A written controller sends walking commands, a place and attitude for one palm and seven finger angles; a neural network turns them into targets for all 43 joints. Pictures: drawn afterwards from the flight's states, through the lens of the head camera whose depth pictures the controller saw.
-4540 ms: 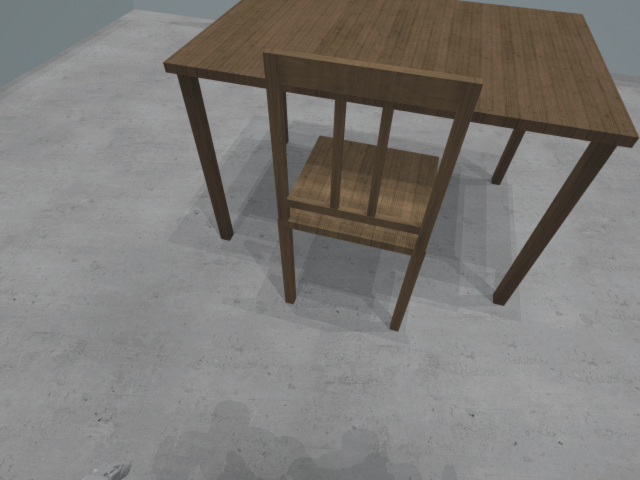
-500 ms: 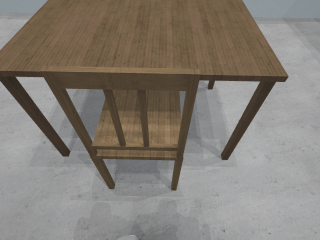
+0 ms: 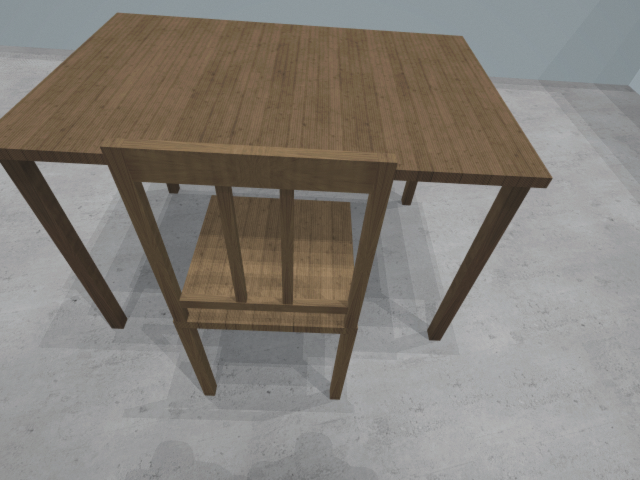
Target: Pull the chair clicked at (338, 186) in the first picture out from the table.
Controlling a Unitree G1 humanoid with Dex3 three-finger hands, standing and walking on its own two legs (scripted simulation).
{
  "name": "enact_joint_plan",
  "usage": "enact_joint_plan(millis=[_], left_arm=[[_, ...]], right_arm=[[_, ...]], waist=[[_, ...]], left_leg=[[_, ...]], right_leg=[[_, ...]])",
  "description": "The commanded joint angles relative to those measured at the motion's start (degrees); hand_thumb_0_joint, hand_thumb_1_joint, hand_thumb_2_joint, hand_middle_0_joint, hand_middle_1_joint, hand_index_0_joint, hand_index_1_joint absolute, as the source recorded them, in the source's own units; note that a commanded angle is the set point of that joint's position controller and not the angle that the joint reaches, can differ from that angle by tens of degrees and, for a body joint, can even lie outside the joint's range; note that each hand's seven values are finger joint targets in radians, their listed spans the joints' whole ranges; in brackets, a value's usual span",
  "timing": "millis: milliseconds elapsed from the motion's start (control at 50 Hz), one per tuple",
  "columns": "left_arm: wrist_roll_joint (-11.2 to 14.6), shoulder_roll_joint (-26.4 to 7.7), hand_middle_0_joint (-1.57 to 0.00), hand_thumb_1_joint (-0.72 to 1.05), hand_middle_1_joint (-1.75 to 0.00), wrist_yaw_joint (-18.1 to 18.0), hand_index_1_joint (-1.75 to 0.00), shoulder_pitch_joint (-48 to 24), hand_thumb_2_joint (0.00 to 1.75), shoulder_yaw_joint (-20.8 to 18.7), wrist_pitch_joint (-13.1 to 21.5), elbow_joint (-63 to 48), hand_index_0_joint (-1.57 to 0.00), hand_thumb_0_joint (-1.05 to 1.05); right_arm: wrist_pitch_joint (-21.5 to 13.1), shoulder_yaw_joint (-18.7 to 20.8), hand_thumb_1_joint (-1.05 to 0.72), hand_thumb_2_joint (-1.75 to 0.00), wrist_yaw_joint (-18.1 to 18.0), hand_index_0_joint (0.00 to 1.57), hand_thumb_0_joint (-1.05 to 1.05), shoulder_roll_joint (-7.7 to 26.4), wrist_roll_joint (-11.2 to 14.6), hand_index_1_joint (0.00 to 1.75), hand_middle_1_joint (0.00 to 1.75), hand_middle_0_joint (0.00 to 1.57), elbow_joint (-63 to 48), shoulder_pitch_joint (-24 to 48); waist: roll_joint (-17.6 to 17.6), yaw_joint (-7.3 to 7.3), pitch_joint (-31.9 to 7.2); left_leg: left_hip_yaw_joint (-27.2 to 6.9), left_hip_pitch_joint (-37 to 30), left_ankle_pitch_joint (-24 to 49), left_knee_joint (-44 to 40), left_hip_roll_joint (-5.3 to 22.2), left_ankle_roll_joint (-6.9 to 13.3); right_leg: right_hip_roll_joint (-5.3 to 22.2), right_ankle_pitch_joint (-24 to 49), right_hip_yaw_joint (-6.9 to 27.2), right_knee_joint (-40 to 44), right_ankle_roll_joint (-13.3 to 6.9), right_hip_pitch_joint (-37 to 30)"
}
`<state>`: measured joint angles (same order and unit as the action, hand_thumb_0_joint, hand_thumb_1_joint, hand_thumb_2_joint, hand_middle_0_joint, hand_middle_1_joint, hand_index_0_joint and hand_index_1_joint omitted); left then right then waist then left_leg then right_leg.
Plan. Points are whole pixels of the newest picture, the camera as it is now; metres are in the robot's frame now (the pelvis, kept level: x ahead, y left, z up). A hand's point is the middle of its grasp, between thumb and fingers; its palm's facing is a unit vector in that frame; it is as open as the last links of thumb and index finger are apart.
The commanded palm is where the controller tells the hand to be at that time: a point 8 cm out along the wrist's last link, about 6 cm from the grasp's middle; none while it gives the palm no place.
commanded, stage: look again from close up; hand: left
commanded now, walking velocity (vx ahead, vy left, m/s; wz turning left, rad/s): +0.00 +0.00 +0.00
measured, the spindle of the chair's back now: (233, 250) +0.51 +0.18 -0.07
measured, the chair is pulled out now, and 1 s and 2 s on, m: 0.00 0.00 0.00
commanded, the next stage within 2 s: raise the hand toward the chair's back in 1.06 s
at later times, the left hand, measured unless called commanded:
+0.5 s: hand out of the picture +0.01 +0.16 -0.17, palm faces +0.01 -0.99 -0.13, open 7.4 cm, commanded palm none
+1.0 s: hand out of the picture +0.04 +0.18 -0.17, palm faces -0.01 -0.98 -0.18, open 7.4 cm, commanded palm none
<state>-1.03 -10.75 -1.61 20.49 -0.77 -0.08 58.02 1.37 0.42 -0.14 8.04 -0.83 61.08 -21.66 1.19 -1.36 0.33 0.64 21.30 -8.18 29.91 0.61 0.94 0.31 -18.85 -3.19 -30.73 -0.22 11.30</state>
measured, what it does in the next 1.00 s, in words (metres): shifts its weight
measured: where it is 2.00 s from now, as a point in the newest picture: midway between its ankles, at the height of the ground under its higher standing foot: outside the picture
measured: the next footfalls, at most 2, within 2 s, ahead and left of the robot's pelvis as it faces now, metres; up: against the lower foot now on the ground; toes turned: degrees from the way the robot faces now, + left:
none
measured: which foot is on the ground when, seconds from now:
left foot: down 0.00-1.00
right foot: down 0.00-1.00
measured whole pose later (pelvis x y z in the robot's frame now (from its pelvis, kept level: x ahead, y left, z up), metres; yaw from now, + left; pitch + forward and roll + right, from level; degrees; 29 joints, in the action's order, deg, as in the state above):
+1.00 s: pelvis +0.06 +0.01 +0.01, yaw -2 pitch -1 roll +1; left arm -1.1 -9.7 -2.1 19.4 0.7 1.1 63.0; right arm -0.7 -0.6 -0.9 9.1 0.2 64.5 -14.4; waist 2.1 0.2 1.2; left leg 3.3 13.0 -10.4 24.1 -1.4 2.0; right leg 2.6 -19.0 -0.9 -22.5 1.6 2.6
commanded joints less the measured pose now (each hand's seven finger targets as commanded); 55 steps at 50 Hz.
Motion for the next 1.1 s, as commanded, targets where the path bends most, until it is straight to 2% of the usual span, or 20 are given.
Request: enact_joint_plan(millis=[0, 80, 220, 240, 380, 440, 480, 540, 560, 620, 640, 720, 740, 780, 840, 920, 940, 1020, 1040, 1080], left_arm=[[0.1, -4.1, -0.2, 0.9, -0.3, -0.6, -0.3, 5.1, 0.9, -0.4, 1.1, -0.5, -0.2, 0.0], [0.1, -3.3, -0.2, 0.9, -0.3, -0.6, -0.3, 5.8, 0.9, 0.0, 1.4, 0.9, -0.2, 0.0], [0.1, -2.4, -0.2, 0.9, -0.3, -0.9, -0.3, 6.9, 0.9, 0.6, 2.1, 3.3, -0.2, 0.0], [0.1, -2.6, -0.2, 0.9, -0.3, -0.8, -0.3, 6.8, 0.9, 0.7, 2.1, 3.5, -0.2, 0.0], [0.0, -2.5, -0.2, 0.9, -0.3, -1.1, -0.3, 6.7, 0.9, 0.8, 2.2, 4.5, -0.2, 0.0], [0.0, -2.7, -0.2, 0.9, -0.3, -1.1, -0.3, 6.6, 0.9, 0.8, 2.1, 4.6, -0.2, 0.0], [0.0, -2.8, -0.2, 0.9, -0.3, -1.2, -0.3, 6.5, 0.9, 0.8, 2.1, 4.7, -0.2, 0.0], [-0.1, -2.8, -0.2, 0.9, -0.3, -1.1, -0.3, 6.0, 0.9, 0.9, 2.0, 4.6, -0.2, 0.0], [-0.1, -3.0, -0.2, 0.9, -0.3, -1.2, -0.3, 5.6, 0.9, 0.9, 1.9, 4.7, -0.2, 0.0], [0.0, -3.4, -0.2, 0.9, -0.3, -1.2, -0.3, 5.6, 0.9, 0.8, 1.9, 4.5, -0.2, 0.0], [-0.1, -3.4, -0.2, 0.9, -0.3, -1.1, -0.3, 5.4, 0.9, 0.8, 1.8, 4.4, -0.2, 0.0], [0.0, -3.6, -0.2, 0.9, -0.3, -1.2, -0.3, 4.9, 0.9, 0.8, 1.8, 4.3, -0.2, 0.0], [0.0, -3.8, -0.2, 0.9, -0.3, -1.1, -0.3, 4.8, 0.9, 0.8, 1.7, 4.2, -0.2, 0.0], [0.0, -3.9, -0.2, 0.9, -0.3, -1.2, -0.3, 4.8, 0.9, 0.8, 1.7, 4.2, -0.2, 0.0], [0.0, -4.0, -0.2, 0.9, -0.3, -1.1, -0.3, 4.5, 0.9, 0.7, 1.6, 4.2, -0.2, 0.0], [0.0, -4.1, -0.2, 0.9, -0.3, -1.1, -0.3, 4.6, 0.9, 0.8, 1.6, 4.4, -0.2, 0.0], [0.0, -4.2, -0.2, 0.9, -0.3, -1.0, -0.3, 4.6, 0.9, 0.8, 1.5, 4.4, -0.2, 0.0], [0.0, -4.1, -0.2, 0.9, -0.3, -1.0, -0.3, 4.8, 0.9, 0.8, 1.5, 4.5, -0.2, 0.0], [0.0, -4.2, -0.2, 0.9, -0.3, -1.0, -0.3, 4.7, 0.9, 0.8, 1.5, 4.5, -0.2, 0.0], [0.0, -4.1, -0.2, 0.9, -0.3, -1.0, -0.3, 4.9, 0.9, 0.8, 1.5, 4.7, -0.2, 0.0]], right_arm=[[-1.8, 1.2, -0.9, -0.9, -0.6, 0.2, 0.0, 6.7, 0.0, 0.3, 0.3, 0.2, -2.9, 1.1], [-2.2, 1.0, -0.9, -0.9, -0.6, 0.2, 0.0, 6.5, 0.2, 0.3, 0.3, 0.2, -1.6, 0.8], [-2.8, 0.7, -0.9, -0.9, -0.8, 0.2, 0.0, 6.0, 0.7, 0.3, 0.3, 0.2, 0.0, 1.9], [-2.9, 0.5, -0.9, -0.9, -0.8, 0.2, 0.0, 5.7, 0.9, 0.3, 0.3, 0.2, 0.5, 2.2], [-3.3, 0.3, -0.9, -0.9, -1.0, 0.2, 0.0, 6.3, 0.9, 0.3, 0.3, 0.2, 0.9, 4.0], [-3.3, 0.2, -0.9, -0.9, -1.1, 0.2, 0.0, 6.2, 0.9, 0.3, 0.3, 0.2, 1.1, 4.8], [-3.4, 0.2, -0.9, -0.9, -1.1, 0.2, 0.0, 6.5, 0.9, 0.3, 0.3, 0.2, 0.9, 5.3], [-3.2, 0.2, -0.9, -0.9, -1.2, 0.2, 0.0, 6.4, 0.9, 0.3, 0.3, 0.2, 1.0, 5.8], [-3.2, 0.2, -0.9, -0.9, -1.2, 0.2, 0.0, 6.9, 0.8, 0.3, 0.3, 0.2, 1.0, 5.9], [-3.3, 0.1, -0.9, -0.9, -1.2, 0.2, 0.0, 7.0, 0.8, 0.3, 0.3, 0.2, 1.0, 5.8], [-3.3, 0.1, -0.9, -0.9, -1.2, 0.2, 0.0, 7.0, 0.9, 0.3, 0.3, 0.2, 1.0, 6.1], [-3.2, 0.2, -0.9, -0.9, -1.2, 0.2, 0.0, 7.4, 0.7, 0.3, 0.3, 0.2, 1.0, 6.0], [-3.2, 0.1, -0.9, -0.9, -1.2, 0.2, 0.0, 7.3, 0.9, 0.3, 0.3, 0.2, 1.1, 6.0], [-3.2, 0.1, -0.9, -0.9, -1.2, 0.2, 0.0, 7.6, 0.8, 0.3, 0.3, 0.2, 1.0, 6.0], [-3.1, 0.0, -0.9, -0.9, -1.2, 0.2, 0.0, 7.5, 0.9, 0.3, 0.3, 0.2, 1.1, 5.9], [-3.0, 0.1, -0.9, -0.9, -1.1, 0.2, 0.0, 7.7, 0.8, 0.3, 0.3, 0.2, 1.2, 5.5], [-2.9, 0.0, -0.9, -0.9, -1.1, 0.2, 0.0, 7.6, 0.9, 0.3, 0.3, 0.2, 1.2, 5.5], [-2.9, 0.0, -0.9, -0.9, -1.0, 0.2, 0.0, 7.8, 0.8, 0.3, 0.3, 0.2, 1.3, 4.9], [-2.9, 0.0, -0.9, -0.9, -1.1, 0.2, 0.0, 7.4, 0.9, 0.3, 0.3, 0.2, 1.5, 4.9], [-2.9, 0.0, -0.9, -0.9, -1.0, 0.2, 0.0, 7.6, 0.8, 0.3, 0.3, 0.2, 1.4, 4.8]], waist=[[-3.4, 1.76, 4.2], [-2.9, 1.65, 4.3], [-1.1, 1.42, 2.7], [-0.5, 1.54, 3.5], [-1.5, 1.55, 1.9], [-1.5, 1.82, 2.8], [-1.1, 1.81, 2.1], [-0.2, 1.84, 3.7], [-0.9, 1.75, 4.0], [-1.5, 1.85, 1.7], [-0.4, 2.02, 2.9], [-0.8, 1.76, 1.8], [-0.6, 1.97, 3.1], [-1.1, 1.88, 2.2], [-0.9, 2.02, 3.9], [-0.7, 1.83, 3.1], [-0.6, 2.01, 4.6], [-0.5, 1.76, 3.1], [-0.4, 1.96, 4.1], [-1.0, 1.85, 3.5]], left_leg=[[-8.3, -1.1, -17.5, -10.5, 4.3, 1.4], [-8.3, -2.7, -14.7, -11.1, 4.6, 1.5], [-5.7, -8.2, -3.4, -8.4, 4.4, 1.6], [-5.3, -8.4, -2.4, -8.6, 4.4, 1.7], [-4.2, -11.0, 5.1, -7.1, 4.5, 1.8], [-4.0, -10.9, 5.9, -7.4, 4.5, 1.8], [-4.0, -11.6, 7.7, -6.8, 4.5, 1.8], [-3.8, -11.3, 6.8, -7.4, 4.5, 1.8], [-4.1, -11.1, 6.4, -7.5, 4.3, 1.6], [-4.2, -12.8, 8.7, -7.4, 4.6, 1.8], [-4.0, -12.4, 8.5, -7.6, 4.7, 1.9], [-4.1, -13.5, 9.3, -7.7, 4.7, 1.8], [-4.1, -12.8, 8.7, -8.3, 4.7, 1.8], [-4.2, -13.5, 9.0, -8.3, 4.7, 1.7], [-4.1, -12.9, 7.4, -9.3, 4.8, 1.8], [-4.2, -13.8, 7.0, -9.4, 4.7, 1.6], [-4.1, -13.0, 5.7, -9.9, 4.7, 1.7], [-4.3, -14.0, 5.1, -10.1, 4.6, 1.6], [-4.3, -13.3, 4.7, -10.4, 4.6, 1.7], [-4.4, -13.7, 4.6, -10.4, 4.5, 1.6]], right_leg=[[3.9, -8.5, 5.6, 9.2, -2.1, 5.7], [4.0, -4.9, 5.2, 9.3, -1.9, 5.4], [5.0, 3.6, 5.4, 10.1, -1.3, 4.2], [5.1, 4.2, 5.3, 10.5, -1.2, 4.2], [5.6, 9.6, 5.2, 10.0, -0.7, 1.8], [5.5, 10.1, 5.1, 10.5, -0.5, 1.3], [5.9, 11.9, 5.1, 10.3, -0.4, 0.7], [5.7, 11.4, 4.9, 11.1, -0.3, 0.7], [5.8, 10.8, 4.9, 11.0, -0.3, 0.8], [6.1, 11.7, 4.6, 10.8, -0.2, -0.4], [5.9, 11.8, 4.5, 11.2, -0.1, -0.2], [6.2, 12.3, 4.6, 11.2, -0.1, -0.7], [6.1, 11.7, 4.4, 11.6, -0.1, -0.7], [6.2, 11.8, 4.6, 11.5, -0.1, -0.9], [6.1, 10.2, 4.1, 12.2, -0.1, -0.6], [6.2, 10.1, 4.3, 12.2, -0.1, -0.7], [6.1, 9.0, 4.1, 12.8, -0.1, -0.3], [6.2, 8.8, 4.3, 12.6, -0.2, -0.6], [6.1, 8.4, 4.2, 13.0, -0.2, -0.7], [6.2, 8.3, 4.3, 12.7, -0.3, -0.5]])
